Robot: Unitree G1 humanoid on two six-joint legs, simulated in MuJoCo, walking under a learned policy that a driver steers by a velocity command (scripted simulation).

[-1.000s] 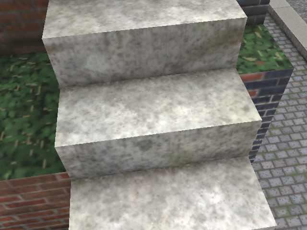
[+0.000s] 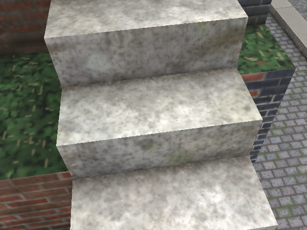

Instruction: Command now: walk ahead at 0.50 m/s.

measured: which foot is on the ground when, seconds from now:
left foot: down 0.00-1.00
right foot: down 0.00-1.00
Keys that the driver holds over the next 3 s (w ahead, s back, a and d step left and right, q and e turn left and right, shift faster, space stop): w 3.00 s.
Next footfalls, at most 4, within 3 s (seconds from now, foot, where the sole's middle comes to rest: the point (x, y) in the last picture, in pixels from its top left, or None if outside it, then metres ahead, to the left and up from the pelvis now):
none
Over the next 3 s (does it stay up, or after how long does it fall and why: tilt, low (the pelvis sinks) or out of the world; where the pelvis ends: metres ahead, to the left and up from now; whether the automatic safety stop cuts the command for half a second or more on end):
stays up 0.00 0.00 0.00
